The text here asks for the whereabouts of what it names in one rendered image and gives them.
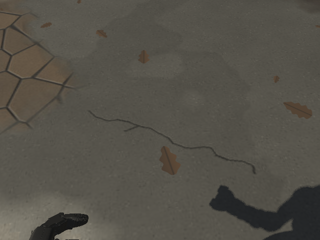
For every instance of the robot left hand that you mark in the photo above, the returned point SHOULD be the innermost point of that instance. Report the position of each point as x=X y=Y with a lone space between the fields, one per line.
x=57 y=224

